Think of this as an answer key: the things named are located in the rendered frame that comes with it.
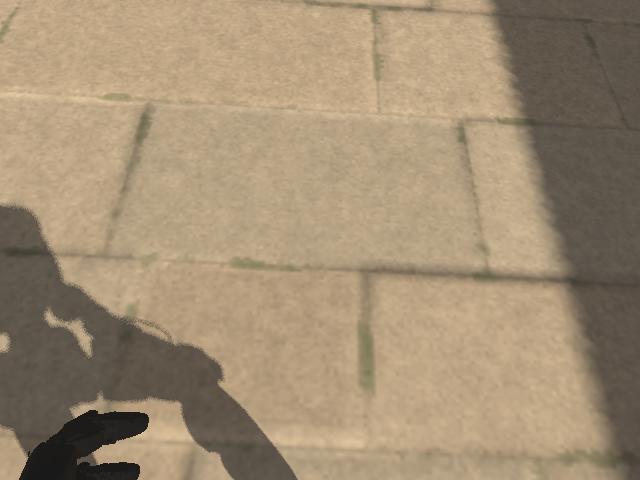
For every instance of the left robot hand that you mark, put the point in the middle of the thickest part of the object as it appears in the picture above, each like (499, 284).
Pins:
(57, 458)

